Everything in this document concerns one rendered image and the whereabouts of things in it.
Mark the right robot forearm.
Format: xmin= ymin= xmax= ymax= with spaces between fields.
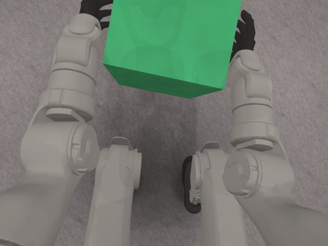
xmin=226 ymin=50 xmax=289 ymax=163

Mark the robot left thigh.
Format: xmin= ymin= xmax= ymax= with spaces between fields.
xmin=84 ymin=144 xmax=142 ymax=246

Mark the carton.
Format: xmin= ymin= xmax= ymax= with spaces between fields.
xmin=103 ymin=0 xmax=242 ymax=99

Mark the robot right upper arm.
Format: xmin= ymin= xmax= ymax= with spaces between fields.
xmin=222 ymin=149 xmax=328 ymax=246

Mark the robot right hand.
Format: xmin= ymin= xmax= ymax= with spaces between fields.
xmin=230 ymin=10 xmax=256 ymax=62

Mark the robot left upper arm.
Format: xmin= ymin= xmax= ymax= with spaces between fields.
xmin=0 ymin=121 xmax=100 ymax=246

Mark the left robot forearm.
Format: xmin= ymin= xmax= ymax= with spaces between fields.
xmin=20 ymin=13 xmax=103 ymax=160

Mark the robot left hand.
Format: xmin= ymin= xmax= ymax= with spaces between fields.
xmin=79 ymin=0 xmax=113 ymax=30

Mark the robot right foot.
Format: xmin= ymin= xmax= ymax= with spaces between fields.
xmin=182 ymin=156 xmax=201 ymax=214

